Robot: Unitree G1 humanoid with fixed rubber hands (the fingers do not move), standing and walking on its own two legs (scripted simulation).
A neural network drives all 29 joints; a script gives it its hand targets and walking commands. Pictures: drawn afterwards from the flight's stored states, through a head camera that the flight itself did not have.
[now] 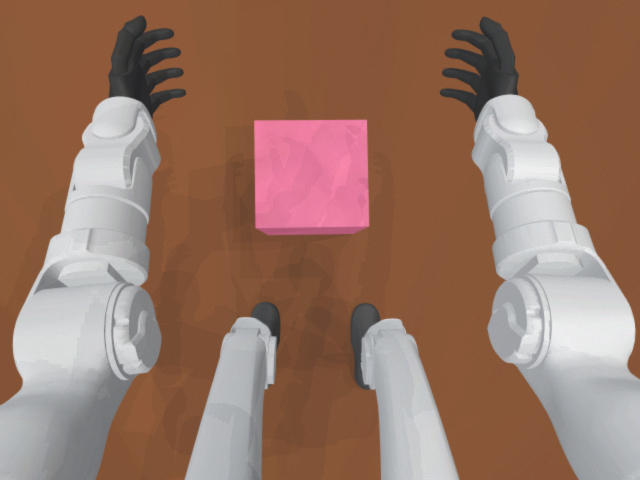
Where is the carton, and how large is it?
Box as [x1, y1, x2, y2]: [254, 120, 368, 234]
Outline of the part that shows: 254,120 256,228 267,234 353,233 368,226 366,120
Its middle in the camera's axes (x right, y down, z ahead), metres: -0.02 -0.13 +0.84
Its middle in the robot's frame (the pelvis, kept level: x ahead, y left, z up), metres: +0.50 +0.01 -0.52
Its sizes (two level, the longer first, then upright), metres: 0.210 0.200 0.250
